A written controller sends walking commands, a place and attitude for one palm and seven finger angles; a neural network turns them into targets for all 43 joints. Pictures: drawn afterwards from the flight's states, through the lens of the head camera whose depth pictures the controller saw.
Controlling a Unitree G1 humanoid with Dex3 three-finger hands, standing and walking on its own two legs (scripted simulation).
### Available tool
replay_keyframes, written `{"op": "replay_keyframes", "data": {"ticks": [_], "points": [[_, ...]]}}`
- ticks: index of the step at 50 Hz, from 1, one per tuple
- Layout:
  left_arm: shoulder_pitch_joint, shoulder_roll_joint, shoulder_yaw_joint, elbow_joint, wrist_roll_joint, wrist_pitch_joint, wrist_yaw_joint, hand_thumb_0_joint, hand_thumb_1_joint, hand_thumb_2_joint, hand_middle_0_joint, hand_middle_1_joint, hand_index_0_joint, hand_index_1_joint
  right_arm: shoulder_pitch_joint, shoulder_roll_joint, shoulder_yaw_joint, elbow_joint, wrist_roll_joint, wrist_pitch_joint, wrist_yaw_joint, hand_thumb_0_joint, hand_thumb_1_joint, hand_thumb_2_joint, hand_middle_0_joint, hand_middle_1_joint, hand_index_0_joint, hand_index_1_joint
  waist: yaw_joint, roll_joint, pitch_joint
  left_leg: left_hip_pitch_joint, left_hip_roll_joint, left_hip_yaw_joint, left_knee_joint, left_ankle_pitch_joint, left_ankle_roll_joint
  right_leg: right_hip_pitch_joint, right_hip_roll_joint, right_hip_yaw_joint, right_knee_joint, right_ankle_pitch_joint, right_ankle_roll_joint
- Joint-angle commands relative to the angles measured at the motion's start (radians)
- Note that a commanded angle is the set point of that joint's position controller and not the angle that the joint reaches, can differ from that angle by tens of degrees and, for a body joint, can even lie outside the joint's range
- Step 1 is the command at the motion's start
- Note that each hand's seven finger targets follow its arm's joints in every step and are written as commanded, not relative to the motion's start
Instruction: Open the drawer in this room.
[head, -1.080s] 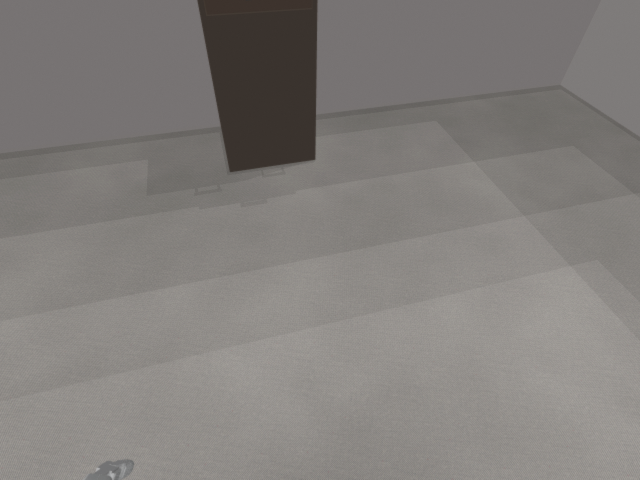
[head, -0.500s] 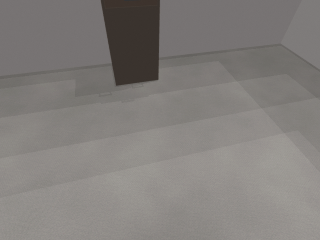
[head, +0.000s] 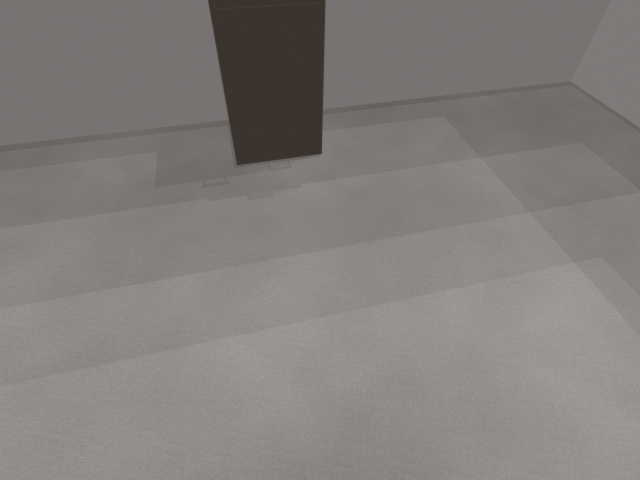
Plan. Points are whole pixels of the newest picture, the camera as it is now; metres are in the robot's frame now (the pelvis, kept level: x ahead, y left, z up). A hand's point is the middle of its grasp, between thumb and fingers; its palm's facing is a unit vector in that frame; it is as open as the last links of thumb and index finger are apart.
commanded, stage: stand and wait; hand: left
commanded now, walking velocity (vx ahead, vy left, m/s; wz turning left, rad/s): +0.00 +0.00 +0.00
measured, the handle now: out of the picture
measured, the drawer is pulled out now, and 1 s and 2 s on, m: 0.00 0.00 0.00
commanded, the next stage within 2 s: turn or walk to find it in 0.84 s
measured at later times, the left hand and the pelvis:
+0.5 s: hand out of the picture +0.06 +0.24 -0.16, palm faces -0.02 -0.95 -0.31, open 7.3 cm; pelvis +0.01 +0.00 +0.00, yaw +0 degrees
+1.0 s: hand out of the picture +0.10 +0.24 -0.15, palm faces -0.01 -0.94 -0.34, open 7.3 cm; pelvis +0.02 +0.00 +0.00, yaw +1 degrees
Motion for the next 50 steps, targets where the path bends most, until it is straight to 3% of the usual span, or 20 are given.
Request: {"op": "replay_keyframes", "data": {"ticks": [1, 29, 36, 43, 45, 49, 50], "points": [[0.000, 0.154, 0.034, -0.060, 0.000, -0.008, 0.012, 0.000, 0.900, 0.900, -0.200, -0.300, -0.200, -0.300, -0.014, -0.136, -0.027, -0.068, -0.003, -0.012, -0.011, 0.000, -0.900, -0.900, 0.200, 0.300, 0.200, 0.300, 0.009, -0.021, -0.040, -0.035, 0.109, -0.093, -0.049, 0.084, 0.024, -0.014, -0.111, 0.107, -0.074, 0.001, -0.028], [-0.026, 0.210, 0.044, -0.031, 0.000, -0.033, 0.002, 0.000, 0.900, 0.900, -0.200, -0.300, -0.200, -0.300, -0.079, -0.210, -0.037, -0.054, 0.002, -0.038, -0.016, 0.000, -0.900, -0.900, 0.200, 0.300, 0.200, 0.300, 0.018, 0.018, -0.031, 0.017, 0.125, -0.108, -0.125, 0.097, 0.034, 0.038, -0.099, 0.099, -0.125, 0.048, -0.035], [-0.038, 0.224, 0.044, -0.034, -0.002, -0.037, 0.001, 0.000, 0.900, 0.900, -0.200, -0.300, -0.200, -0.300, -0.084, -0.224, -0.035, -0.058, 0.004, -0.040, -0.016, 0.000, -0.900, -0.900, 0.200, 0.300, 0.200, 0.300, 0.016, -0.006, -0.075, 0.063, 0.129, -0.098, -0.113, 0.191, 0.032, 0.071, -0.107, 0.096, -0.123, 0.148, -0.038], [-0.050, 0.231, 0.043, -0.037, -0.003, -0.037, 0.002, 0.000, 0.900, 0.900, -0.200, -0.300, -0.200, -0.300, -0.090, -0.228, -0.032, -0.057, 0.004, -0.039, -0.016, 0.000, -0.900, -0.900, 0.200, 0.300, 0.200, 0.300, 0.016, -0.001, -0.064, 0.064, 0.129, -0.093, -0.116, 0.220, 0.029, 0.084, -0.110, 0.090, -0.123, 0.187, -0.037], [-0.043, 0.217, 0.046, -0.044, -0.004, -0.031, 0.005, 0.000, 0.900, 0.900, -0.200, -0.300, -0.200, -0.300, -0.081, -0.212, -0.030, -0.059, 0.004, -0.034, -0.016, 0.000, -0.900, -0.900, 0.200, 0.300, 0.200, 0.300, 0.017, 0.000, -0.066, 0.045, 0.130, -0.093, -0.099, 0.257, 0.027, 0.100, -0.116, 0.072, -0.098, 0.209, -0.031], [0.014, 0.125, 0.033, -0.046, -0.005, -0.001, 0.019, 0.000, 0.900, 0.900, -0.200, -0.300, -0.200, -0.300, -0.031, -0.108, -0.015, -0.063, 0.001, -0.007, -0.012, 0.000, -0.900, -0.900, 0.200, 0.300, 0.200, 0.300, 0.021, 0.002, -0.059, -0.022, 0.119, -0.090, -0.042, 0.275, 0.014, 0.093, -0.125, 0.043, -0.040, 0.204, -0.009], [0.023, 0.122, 0.034, -0.052, -0.005, 0.004, 0.020, 0.000, 0.900, 0.900, -0.200, -0.300, -0.200, -0.300, -0.028, -0.106, -0.017, -0.069, 0.000, -0.001, -0.012, 0.000, -0.900, -0.900, 0.200, 0.300, 0.200, 0.300, 0.024, 0.007, -0.055, -0.039, 0.116, -0.093, -0.028, 0.271, 0.014, 0.087, -0.130, 0.043, -0.030, 0.201, -0.010]]}}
